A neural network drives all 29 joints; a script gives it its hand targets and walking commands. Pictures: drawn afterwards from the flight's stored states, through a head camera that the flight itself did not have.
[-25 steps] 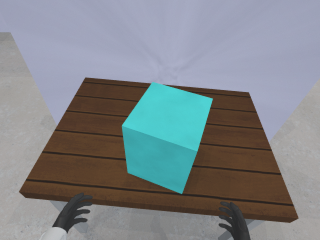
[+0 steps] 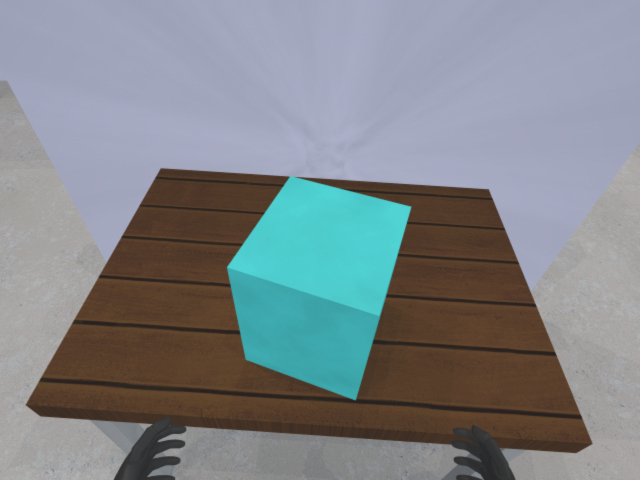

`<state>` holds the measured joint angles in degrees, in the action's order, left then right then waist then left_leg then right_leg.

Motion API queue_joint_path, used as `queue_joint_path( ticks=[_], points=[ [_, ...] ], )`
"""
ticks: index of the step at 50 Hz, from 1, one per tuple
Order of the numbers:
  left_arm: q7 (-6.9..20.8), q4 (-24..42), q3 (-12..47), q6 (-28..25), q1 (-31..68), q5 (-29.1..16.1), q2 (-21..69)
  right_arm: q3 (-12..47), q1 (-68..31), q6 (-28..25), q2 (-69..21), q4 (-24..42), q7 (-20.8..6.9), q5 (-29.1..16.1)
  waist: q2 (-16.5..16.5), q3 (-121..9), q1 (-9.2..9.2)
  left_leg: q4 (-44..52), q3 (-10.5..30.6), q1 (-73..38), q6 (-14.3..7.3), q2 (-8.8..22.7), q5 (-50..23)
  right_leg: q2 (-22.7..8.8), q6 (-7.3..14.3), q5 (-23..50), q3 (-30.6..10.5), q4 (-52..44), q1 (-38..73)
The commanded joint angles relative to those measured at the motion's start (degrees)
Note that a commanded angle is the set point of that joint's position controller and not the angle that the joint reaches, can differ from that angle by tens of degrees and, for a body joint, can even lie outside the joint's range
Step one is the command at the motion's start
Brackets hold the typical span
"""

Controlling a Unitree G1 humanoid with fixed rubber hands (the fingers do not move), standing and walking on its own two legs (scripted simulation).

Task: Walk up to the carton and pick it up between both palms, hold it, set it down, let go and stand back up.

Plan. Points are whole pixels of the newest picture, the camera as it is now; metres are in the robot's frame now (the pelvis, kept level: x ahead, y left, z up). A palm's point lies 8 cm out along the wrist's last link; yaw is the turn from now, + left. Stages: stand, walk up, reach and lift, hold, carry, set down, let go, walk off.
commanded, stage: set down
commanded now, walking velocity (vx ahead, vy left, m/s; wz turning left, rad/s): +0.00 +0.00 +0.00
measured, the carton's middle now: (323, 288) +0.43 +0.01 -0.03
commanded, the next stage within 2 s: let go in 0.04 s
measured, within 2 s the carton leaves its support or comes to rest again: neither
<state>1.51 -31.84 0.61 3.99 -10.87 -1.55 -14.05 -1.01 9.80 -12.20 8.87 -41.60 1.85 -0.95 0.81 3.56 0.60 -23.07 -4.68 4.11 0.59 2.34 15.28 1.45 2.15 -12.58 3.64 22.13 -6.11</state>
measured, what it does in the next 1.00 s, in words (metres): stands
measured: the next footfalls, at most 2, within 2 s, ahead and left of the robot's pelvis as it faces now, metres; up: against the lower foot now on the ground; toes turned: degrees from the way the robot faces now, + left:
none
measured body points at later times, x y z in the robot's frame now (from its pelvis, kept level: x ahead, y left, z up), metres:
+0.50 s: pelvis +0.00 +0.01 +0.00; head +0.01 +0.02 +0.45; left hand +0.17 +0.24 -0.09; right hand +0.17 -0.21 -0.09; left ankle -0.03 +0.12 -0.74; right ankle +0.00 -0.09 -0.74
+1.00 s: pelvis +0.00 +0.01 -0.01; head +0.01 -0.01 +0.44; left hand +0.12 +0.23 -0.12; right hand +0.01 -0.24 -0.16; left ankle -0.03 +0.12 -0.74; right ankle +0.00 -0.09 -0.74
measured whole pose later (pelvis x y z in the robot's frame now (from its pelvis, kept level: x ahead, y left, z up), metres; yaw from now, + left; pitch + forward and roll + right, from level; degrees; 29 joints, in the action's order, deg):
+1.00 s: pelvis +0.00 +0.01 -0.01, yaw -6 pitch +2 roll +1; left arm -1.5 -37.8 -1.5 -1.0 -19.2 2.2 -8.9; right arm -4.7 16.6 2.8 12.0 -50.7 -0.8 2.0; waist -1.3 -0.4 -0.7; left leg -31.1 -11.1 13.0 -0.8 2.4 19.7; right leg 1.5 1.3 -16.5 -2.8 34.2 -19.5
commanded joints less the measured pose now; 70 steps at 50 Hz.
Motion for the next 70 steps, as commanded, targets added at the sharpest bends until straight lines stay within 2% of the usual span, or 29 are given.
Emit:
queue_joint_path(
  ticks=[1, 26, 27, 28, 29, 30, 33, 39, 44, 47, 50, 54, 64, 70],
  points=[
    [-0.74, 7.43, -2.18, -0.74, 3.60, 0.50, -5.81, -1.63, -3.49, -1.14, 6.02, 5.34, -0.58, 0.29, -1.34, -4.70, 0.16, 2.36, 0.83, -0.81, 1.10, -2.16, -13.90, -1.71, -1.02, 11.15, -4.56, -4.63, -0.38],
    [-2.84, 8.92, -1.05, 1.34, 4.21, 1.34, -2.98, -2.71, -4.77, 0.23, 7.97, 5.66, -2.96, 0.90, -1.86, -5.72, 0.12, 1.80, 1.21, -1.93, 2.25, -1.01, -17.48, -0.80, -0.38, 11.09, -4.13, -4.46, -1.04],
    [-2.33, 4.95, -4.05, -2.74, -4.81, 6.03, -4.46, -3.60, 0.11, 7.93, 11.22, 0.42, -2.70, 3.99, -11.28, -3.39, 0.65, -0.10, 3.20, 1.88, -0.18, 4.68, -21.42, -5.23, -0.55, 16.08, -6.53, 2.57, -9.45],
    [-2.12, 3.97, -3.97, -3.80, -6.75, 5.20, -5.29, -4.26, 2.10, 11.05, 10.43, 1.45, -2.46, 4.45, -9.48, -3.25, -0.16, -0.03, 2.65, 1.22, -1.63, 5.75, -18.33, -4.86, -1.31, 10.84, -4.97, 3.47, -10.63],
    [-1.94, 4.16, -3.85, -4.65, -4.27, 5.26, -3.72, -4.24, 2.52, 12.47, 10.38, 1.66, -2.67, 3.50, -7.57, -4.59, -0.81, -1.26, 2.75, 1.15, -1.78, 5.98, -21.23, -3.74, -1.21, 11.97, -4.26, 5.30, -10.42],
    [-1.78, 4.35, -3.68, -5.11, -3.31, 5.09, -2.56, -4.30, 2.48, 13.22, 10.26, 1.49, -2.92, 3.13, -5.97, -6.21, -0.76, -2.17, 2.10, 1.45, -2.32, 6.29, -20.94, -3.26, -1.26, 11.54, -3.94, 6.34, -11.58],
    [-1.69, 3.84, -3.63, -5.42, -3.67, 4.17, -1.26, -4.83, 1.69, 13.97, 10.35, 1.21, -3.24, 2.98, -0.81, -9.26, -0.86, -2.97, 1.36, 2.54, -3.16, 5.69, -10.91, -3.21, -1.17, 13.54, -4.61, 7.99, -12.11],
    [-2.31, 2.78, -4.28, -5.91, -5.88, 3.96, -2.23, -5.31, 2.91, 14.49, 9.64, -1.02, -3.05, 3.19, 1.62, -7.57, -0.82, -3.18, 0.50, 7.19, -3.47, 4.29, 2.05, -4.74, 0.41, 17.82, -8.68, 8.80, -13.34],
    [-3.07, 0.86, -4.52, -6.29, -8.33, 3.90, -2.73, -4.95, 5.58, 14.30, 8.82, -3.54, -2.77, 3.06, 4.27, -6.56, -0.97, -4.10, 0.25, 6.75, -2.80, 2.60, 3.89, -6.49, 2.04, 16.24, -14.20, 4.83, -14.56],
    [-3.40, -0.60, -4.52, -6.28, -9.51, 3.73, -2.03, -4.78, 6.89, 13.93, 8.79, -5.18, -2.46, 2.92, 3.04, -5.73, -1.00, -2.20, 0.91, 5.79, -2.92, 3.18, 3.41, -5.86, 1.94, 13.93, -14.38, 3.93, -15.07],
    [-3.54, -2.08, -4.46, -6.28, -10.21, 3.56, -0.82, -4.68, 7.50, 13.62, 8.99, -6.77, -2.04, 2.88, 0.00, -4.70, -0.76, 1.13, 1.69, 5.87, -3.49, 5.01, 2.89, -3.95, 1.15, 12.54, -11.74, 5.23, -14.69],
    [-3.52, -3.92, -4.61, -6.23, -10.93, 3.54, -0.18, -4.71, 7.86, 13.64, 9.07, -8.68, -1.41, 2.92, -1.51, -3.04, -0.61, 3.26, 1.51, 6.40, -4.36, 6.49, 3.49, -2.88, 0.72, 10.67, -9.99, 5.62, -14.43],
    [-4.31, -9.06, -4.99, -6.67, -12.18, 3.49, -0.18, -4.82, 9.55, 13.92, 8.13, -13.49, -0.95, 2.55, 1.78, -3.23, -1.38, 1.08, -0.66, 2.41, -3.55, 4.39, 1.06, -4.19, 1.73, 15.81, -13.42, 2.33, -13.88],
    [-4.73, -12.35, -5.03, -6.48, -12.68, 3.33, 0.61, -4.53, 9.76, 13.97, 7.22, -16.03, -0.61, 2.46, 0.87, -2.68, -1.45, 1.71, -0.65, 0.89, -3.61, 4.80, -0.44, -3.88, 1.69, 16.02, -13.07, 1.97, -13.77]
  ],
)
